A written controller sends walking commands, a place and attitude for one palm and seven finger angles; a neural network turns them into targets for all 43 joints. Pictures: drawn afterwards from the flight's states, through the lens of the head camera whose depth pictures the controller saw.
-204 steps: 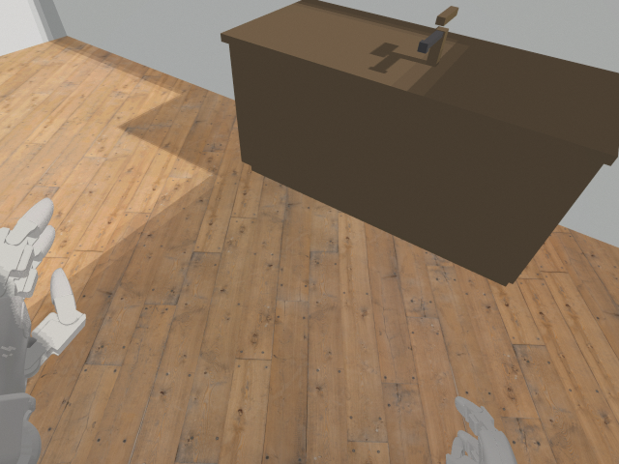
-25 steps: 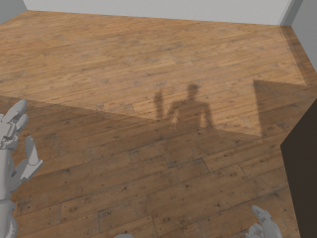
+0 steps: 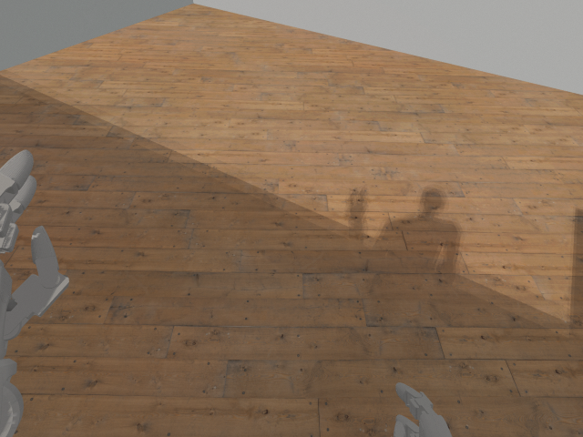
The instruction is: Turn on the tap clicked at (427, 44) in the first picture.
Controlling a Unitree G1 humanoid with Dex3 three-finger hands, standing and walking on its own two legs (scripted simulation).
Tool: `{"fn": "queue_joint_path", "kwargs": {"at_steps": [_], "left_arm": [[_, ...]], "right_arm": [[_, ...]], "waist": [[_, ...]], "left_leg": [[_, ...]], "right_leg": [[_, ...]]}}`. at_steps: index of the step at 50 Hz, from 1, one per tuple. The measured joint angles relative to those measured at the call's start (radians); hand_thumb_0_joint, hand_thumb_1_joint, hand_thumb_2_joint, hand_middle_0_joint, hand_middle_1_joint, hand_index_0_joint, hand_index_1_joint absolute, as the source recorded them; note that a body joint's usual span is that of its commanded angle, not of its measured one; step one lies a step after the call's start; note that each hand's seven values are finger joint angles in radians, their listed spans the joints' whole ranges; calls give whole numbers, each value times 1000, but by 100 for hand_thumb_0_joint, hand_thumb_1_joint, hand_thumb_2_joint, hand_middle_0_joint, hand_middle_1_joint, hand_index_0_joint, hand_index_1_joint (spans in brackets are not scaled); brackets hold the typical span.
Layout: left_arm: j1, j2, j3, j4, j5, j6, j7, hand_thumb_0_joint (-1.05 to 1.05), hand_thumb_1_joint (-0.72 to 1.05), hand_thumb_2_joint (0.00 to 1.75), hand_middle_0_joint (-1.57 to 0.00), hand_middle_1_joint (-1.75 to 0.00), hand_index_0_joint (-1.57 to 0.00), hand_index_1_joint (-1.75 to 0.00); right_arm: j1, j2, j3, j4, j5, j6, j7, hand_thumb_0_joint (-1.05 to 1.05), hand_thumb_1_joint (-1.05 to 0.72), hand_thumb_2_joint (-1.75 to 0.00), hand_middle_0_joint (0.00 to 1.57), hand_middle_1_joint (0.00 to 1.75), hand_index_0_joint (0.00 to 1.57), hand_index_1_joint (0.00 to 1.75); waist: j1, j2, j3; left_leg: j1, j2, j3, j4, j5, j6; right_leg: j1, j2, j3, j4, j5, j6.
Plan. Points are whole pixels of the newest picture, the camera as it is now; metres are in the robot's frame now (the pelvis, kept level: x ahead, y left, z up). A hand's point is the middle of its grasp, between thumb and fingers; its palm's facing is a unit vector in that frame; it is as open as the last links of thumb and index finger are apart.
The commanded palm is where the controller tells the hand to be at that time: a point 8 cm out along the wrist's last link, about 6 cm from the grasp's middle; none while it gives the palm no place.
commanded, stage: walk to a spot facing it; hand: left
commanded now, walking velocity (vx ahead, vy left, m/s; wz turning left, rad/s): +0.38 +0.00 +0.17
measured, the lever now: out of the picture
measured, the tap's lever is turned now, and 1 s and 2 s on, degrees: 0 0 0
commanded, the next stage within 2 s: turn to face it in 0.68 s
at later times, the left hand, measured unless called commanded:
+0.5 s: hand (83, 234) +0.27 +0.27 +0.18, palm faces +0.53 -0.72 -0.44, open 7.4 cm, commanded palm +0.22 +0.30 +0.17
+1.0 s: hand (145, 179) +0.40 +0.26 +0.15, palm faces +0.57 -0.68 -0.46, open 7.4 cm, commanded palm +0.34 +0.28 +0.17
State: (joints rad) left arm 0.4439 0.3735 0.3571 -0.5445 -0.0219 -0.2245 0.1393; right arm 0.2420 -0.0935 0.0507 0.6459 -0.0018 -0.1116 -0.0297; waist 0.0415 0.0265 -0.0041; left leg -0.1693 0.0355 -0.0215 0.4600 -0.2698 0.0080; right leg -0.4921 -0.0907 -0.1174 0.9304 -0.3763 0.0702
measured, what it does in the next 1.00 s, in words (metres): walks ahead: right foot, then left foot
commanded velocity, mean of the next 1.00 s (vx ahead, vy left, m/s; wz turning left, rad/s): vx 0.24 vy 0.00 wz -0.01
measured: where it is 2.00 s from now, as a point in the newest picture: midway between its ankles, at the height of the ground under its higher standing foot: outside the picture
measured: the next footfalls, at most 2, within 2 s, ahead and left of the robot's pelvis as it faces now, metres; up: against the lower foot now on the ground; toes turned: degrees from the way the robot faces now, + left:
right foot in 0.10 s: +0.09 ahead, -0.12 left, +0.00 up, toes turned -8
left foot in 0.52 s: +0.17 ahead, +0.13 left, +0.00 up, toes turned +19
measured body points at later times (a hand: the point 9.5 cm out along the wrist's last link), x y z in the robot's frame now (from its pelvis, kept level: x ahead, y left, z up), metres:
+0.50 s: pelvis +0.10 +0.00 -0.01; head +0.13 +0.01 +0.44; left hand +0.24 +0.30 +0.20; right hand +0.28 -0.26 -0.09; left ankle +0.13 +0.12 -0.73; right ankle +0.05 -0.12 -0.74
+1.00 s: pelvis +0.22 -0.02 -0.03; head +0.25 -0.06 +0.42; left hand +0.37 +0.29 +0.18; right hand +0.45 -0.19 -0.14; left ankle +0.14 +0.11 -0.69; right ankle +0.30 -0.07 -0.74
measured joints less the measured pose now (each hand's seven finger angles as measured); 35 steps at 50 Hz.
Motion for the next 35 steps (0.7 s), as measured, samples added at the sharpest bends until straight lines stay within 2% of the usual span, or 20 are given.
{"fn": "queue_joint_path", "kwargs": {"at_steps": [3,5,6,8,11,13,15,17,20,24,26,27,29,31,33,35], "left_arm": [[3,3,6,81,-1,12,-1,1,89,90,-20,-31,-21,-30],[-5,10,4,121,2,35,2,1,89,90,-20,-31,-21,-30],[-21,6,-4,136,9,46,2,1,89,90,-20,-31,-21,-30],[-67,-26,-43,159,10,67,-4,1,89,90,-20,-31,-21,-30],[-60,-68,-80,143,7,63,-14,2,89,90,-20,-31,-21,-30],[-10,-63,-74,99,6,50,-20,2,89,90,-21,-31,-21,-30],[31,-33,-55,54,6,36,-21,2,89,90,-21,-31,-21,-30],[54,5,-25,14,3,22,-14,2,89,90,-21,-31,-22,-30],[71,43,22,-31,-5,5,7,2,89,90,-21,-31,-22,-30],[76,39,47,-57,-13,1,36,1,89,90,-21,-31,-22,-30],[74,26,50,-63,-15,3,46,1,89,90,-21,-31,-22,-30],[59,21,50,-54,-15,2,50,1,89,90,-21,-31,-21,-30],[10,9,36,-8,-5,4,49,1,89,90,-21,-31,-21,-30],[-30,7,18,31,1,20,36,2,89,90,-20,-31,-21,-30],[-40,13,10,20,3,38,26,2,89,90,-20,-31,-21,-30],[-17,18,10,-29,-2,35,20,2,89,90,-21,-31,-21,-30]], "right_arm": [[-3,-15,-2,9,-3,13,-11,1,-90,-89,20,30,21,30],[-5,-29,-5,7,-4,21,-18,1,-90,-89,21,30,21,30],[-12,-43,-11,8,-2,26,-20,1,-90,-89,21,30,21,30],[-36,-82,-27,34,-1,40,-25,1,-90,-89,20,30,21,30],[-55,-129,-51,61,-3,56,-23,1,-90,-89,20,30,21,30],[-58,-148,-66,50,0,66,-25,1,-90,-89,20,30,21,30],[-51,-158,-83,30,0,69,-30,1,-90,-89,20,30,20,30],[-37,-167,-98,7,0,66,-34,1,-91,-89,20,30,20,30],[-14,-178,-116,-23,1,63,-38,1,-91,-90,20,30,20,30],[7,-178,-126,-44,2,62,-38,1,-91,-90,19,30,20,30],[12,-177,-122,-62,2,62,-40,1,-91,-90,19,30,20,30],[-2,-163,-123,-62,3,61,-43,1,-91,-90,19,30,20,30],[-38,-123,-114,-49,4,62,-41,1,-91,-90,19,30,20,30],[-61,-82,-87,-37,5,57,-29,1,-91,-90,19,30,20,30],[-74,-42,-58,-32,9,46,-15,1,-91,-90,19,30,20,30],[-78,-11,-34,-37,9,29,-3,1,-91,-89,20,30,20,30]], "waist": [[12,23,-11],[11,23,-14],[7,30,-9],[-4,45,22],[-14,25,50],[-31,5,60],[-50,-19,69],[-59,-40,75],[-56,-56,79],[-42,-64,69],[-34,-61,58],[-35,-71,63],[-39,-79,80],[-49,-73,78],[-51,-68,77],[-45,-60,77]], "left_leg": [[-4,-1,-1,15,-19,-8],[-36,-9,-6,91,-66,-12],[-75,-3,-4,175,-110,5],[-176,-12,-19,443,-181,9],[-300,-18,13,721,-117,-12],[-354,-2,38,777,-70,-25],[-379,19,62,733,-40,-33],[-373,39,89,611,-26,-31],[-327,55,130,400,-28,-23],[-234,39,187,191,-16,-12],[-164,21,205,93,44,4],[-165,10,210,118,58,17],[-163,2,207,184,-4,33],[-148,1,185,180,-33,34],[-125,5,169,143,-23,22],[-98,11,162,97,-11,17]], "right_leg": [[93,23,-19,-177,-21,-3],[187,39,-34,-329,-21,-14],[196,46,-42,-359,57,-44],[193,39,-73,-307,91,-100],[229,23,-89,-320,65,-115],[256,17,-92,-364,76,-110],[285,9,-103,-412,89,-107],[309,-2,-115,-449,93,-103],[330,-17,-128,-465,79,-90],[346,-43,-137,-415,16,-58],[327,-62,-129,-311,-51,-40],[294,-80,-102,-210,-81,-39],[204,-58,-6,40,-151,-45],[113,-26,30,219,-157,-44],[34,-12,35,278,-121,-38],[-25,-12,30,241,-65,-32]]}}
